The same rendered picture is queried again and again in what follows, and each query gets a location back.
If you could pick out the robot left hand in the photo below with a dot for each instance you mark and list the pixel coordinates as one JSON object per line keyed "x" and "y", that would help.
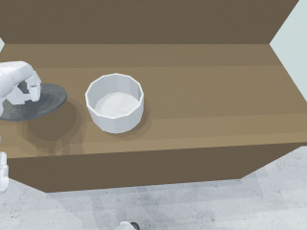
{"x": 20, "y": 71}

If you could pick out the pot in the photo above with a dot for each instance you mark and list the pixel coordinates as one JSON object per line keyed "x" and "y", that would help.
{"x": 115, "y": 102}

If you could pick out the left robot forearm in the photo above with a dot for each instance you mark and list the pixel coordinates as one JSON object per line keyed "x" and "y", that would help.
{"x": 6, "y": 87}

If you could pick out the knob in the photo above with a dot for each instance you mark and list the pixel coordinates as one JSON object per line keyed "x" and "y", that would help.
{"x": 23, "y": 86}

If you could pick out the table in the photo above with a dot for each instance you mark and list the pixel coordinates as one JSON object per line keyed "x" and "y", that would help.
{"x": 218, "y": 103}

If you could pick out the robot left shin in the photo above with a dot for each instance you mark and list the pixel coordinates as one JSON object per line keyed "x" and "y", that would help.
{"x": 125, "y": 222}

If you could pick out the lid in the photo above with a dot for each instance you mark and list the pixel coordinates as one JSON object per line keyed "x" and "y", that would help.
{"x": 52, "y": 97}

